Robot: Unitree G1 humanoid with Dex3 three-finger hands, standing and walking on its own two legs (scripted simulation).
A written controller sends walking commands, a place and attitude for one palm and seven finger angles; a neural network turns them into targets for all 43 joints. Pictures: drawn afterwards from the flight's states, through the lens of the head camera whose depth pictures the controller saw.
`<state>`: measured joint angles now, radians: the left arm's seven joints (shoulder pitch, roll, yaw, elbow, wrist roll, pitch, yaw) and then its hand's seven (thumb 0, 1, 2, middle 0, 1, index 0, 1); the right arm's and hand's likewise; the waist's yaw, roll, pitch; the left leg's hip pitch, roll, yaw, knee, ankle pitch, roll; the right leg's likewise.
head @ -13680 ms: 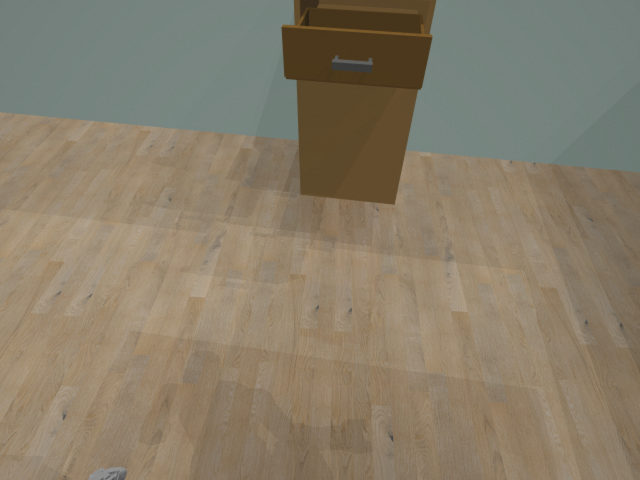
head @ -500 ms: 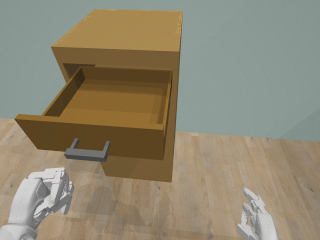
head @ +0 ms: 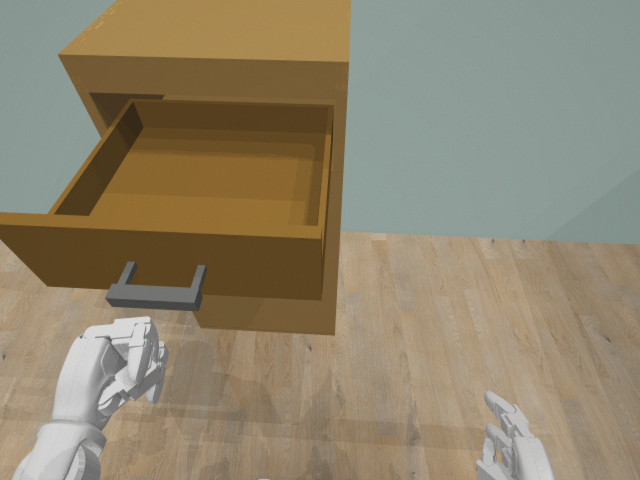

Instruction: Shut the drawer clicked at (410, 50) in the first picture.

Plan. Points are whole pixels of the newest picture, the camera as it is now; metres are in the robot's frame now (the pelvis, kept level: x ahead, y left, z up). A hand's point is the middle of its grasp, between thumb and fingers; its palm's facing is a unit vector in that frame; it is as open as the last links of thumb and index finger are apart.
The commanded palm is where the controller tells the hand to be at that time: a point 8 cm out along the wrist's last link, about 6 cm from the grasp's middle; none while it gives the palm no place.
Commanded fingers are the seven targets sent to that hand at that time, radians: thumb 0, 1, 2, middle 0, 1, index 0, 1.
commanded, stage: bring the fist close to the handle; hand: left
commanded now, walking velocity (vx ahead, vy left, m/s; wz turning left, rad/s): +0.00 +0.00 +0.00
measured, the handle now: (160, 284) +0.34 +0.23 +0.06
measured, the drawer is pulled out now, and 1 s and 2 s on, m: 0.30 0.29 0.17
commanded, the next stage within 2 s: push the drawer shut in 0.56 s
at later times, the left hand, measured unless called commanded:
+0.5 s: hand (163, 357) +0.24 +0.20 +0.06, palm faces +0.03 -1.00 -0.07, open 3.3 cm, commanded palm +0.22 +0.25 +0.06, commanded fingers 0.00 0.90 0.90 -1.40 -1.60 -1.40 -1.60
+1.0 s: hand (166, 339) +0.26 +0.20 +0.05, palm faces +0.00 -1.00 -0.05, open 3.2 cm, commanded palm +0.25 +0.25 +0.06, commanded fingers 0.00 0.90 0.90 -1.40 -1.60 -1.40 -1.60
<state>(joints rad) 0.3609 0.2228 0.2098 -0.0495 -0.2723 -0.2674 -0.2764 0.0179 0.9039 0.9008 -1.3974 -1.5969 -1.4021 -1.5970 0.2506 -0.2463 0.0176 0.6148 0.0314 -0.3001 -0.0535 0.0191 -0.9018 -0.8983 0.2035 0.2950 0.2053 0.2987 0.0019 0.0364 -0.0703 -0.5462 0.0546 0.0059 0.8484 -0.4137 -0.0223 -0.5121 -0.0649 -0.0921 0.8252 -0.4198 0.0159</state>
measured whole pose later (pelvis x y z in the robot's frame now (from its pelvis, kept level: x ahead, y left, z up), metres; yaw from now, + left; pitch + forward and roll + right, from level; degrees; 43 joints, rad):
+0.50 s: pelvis +0.00 -0.01 -0.01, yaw +0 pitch +9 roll -1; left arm 0.27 0.26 0.26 0.09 -0.30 -0.32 -0.30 0.02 0.90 0.90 -1.40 -1.60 -1.40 -1.60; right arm 0.26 -0.26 0.01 0.58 0.04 -0.21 -0.05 0.02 -0.90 -0.90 0.20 0.29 0.20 0.30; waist -0.01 0.04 -0.09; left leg -0.64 0.07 0.00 0.91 -0.44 -0.04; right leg -0.61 -0.05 -0.10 0.90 -0.45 0.00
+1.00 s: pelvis -0.01 -0.01 -0.01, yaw +0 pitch +9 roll -1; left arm 0.12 0.27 0.26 0.20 -0.30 -0.32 -0.33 0.01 0.87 0.92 -1.40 -1.60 -1.40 -1.60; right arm 0.24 -0.26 0.02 0.59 0.04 -0.19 -0.06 0.02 -0.90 -0.90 0.20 0.29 0.20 0.30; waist -0.01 0.04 -0.08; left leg -0.65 0.06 -0.01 0.92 -0.43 -0.04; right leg -0.62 -0.06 -0.10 0.90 -0.45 0.00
